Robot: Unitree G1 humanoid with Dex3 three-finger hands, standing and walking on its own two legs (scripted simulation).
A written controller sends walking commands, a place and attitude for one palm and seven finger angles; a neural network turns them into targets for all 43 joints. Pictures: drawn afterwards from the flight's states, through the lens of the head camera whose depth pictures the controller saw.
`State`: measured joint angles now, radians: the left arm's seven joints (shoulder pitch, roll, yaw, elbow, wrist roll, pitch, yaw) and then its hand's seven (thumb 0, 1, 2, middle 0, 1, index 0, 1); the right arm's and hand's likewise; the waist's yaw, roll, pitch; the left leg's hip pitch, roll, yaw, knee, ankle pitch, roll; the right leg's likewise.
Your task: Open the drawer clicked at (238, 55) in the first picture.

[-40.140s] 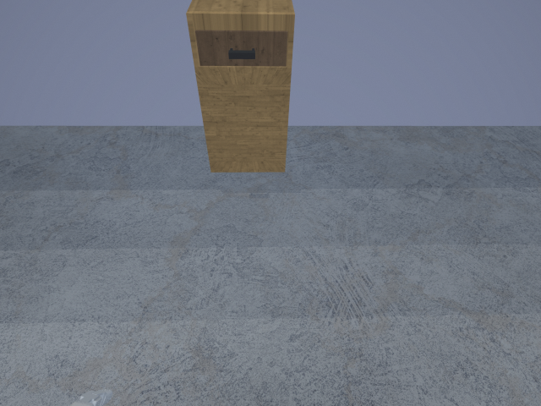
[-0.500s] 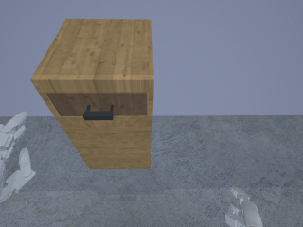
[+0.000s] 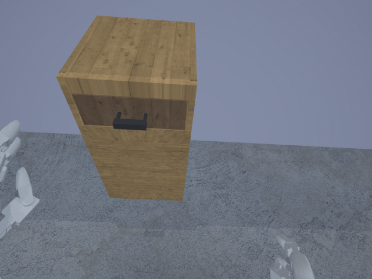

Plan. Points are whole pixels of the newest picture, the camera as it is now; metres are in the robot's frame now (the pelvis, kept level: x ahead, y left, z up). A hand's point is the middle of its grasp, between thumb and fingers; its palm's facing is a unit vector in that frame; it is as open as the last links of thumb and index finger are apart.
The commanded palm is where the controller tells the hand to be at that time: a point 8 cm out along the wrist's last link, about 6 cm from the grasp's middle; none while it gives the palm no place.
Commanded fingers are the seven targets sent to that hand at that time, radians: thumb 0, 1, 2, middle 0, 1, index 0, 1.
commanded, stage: step back with the hand held close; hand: left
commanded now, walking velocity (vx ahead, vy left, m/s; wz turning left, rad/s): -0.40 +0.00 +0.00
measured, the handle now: (131, 119) +0.60 +0.22 -0.08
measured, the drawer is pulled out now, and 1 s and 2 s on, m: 0.00 0.00 0.00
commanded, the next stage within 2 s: stop stepping back and stand still in 0.30 s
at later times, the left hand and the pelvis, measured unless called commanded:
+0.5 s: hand out of the picture +0.07 +0.15 +0.17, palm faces +0.25 -0.78 -0.58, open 7.4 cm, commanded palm +0.02 +0.19 +0.19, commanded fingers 0.00 0.90 0.90 -0.20 -0.30 -0.20 -0.30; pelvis -0.13 -0.08 +0.01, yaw -4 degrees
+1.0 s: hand out of the picture -0.06 +0.18 +0.16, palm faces +0.45 -0.76 -0.47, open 7.4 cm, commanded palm -0.11 +0.22 +0.19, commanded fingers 0.00 0.90 0.90 -0.20 -0.30 -0.20 -0.30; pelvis -0.23 -0.07 +0.00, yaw +3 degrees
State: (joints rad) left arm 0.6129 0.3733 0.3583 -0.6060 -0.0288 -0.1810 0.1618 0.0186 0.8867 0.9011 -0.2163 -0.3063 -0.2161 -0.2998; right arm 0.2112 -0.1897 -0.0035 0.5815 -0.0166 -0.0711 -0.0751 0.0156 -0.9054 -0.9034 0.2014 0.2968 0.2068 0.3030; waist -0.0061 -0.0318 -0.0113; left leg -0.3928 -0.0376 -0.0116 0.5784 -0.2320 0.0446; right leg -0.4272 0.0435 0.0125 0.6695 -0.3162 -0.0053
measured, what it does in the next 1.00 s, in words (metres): walks backwards: right foot, then left foot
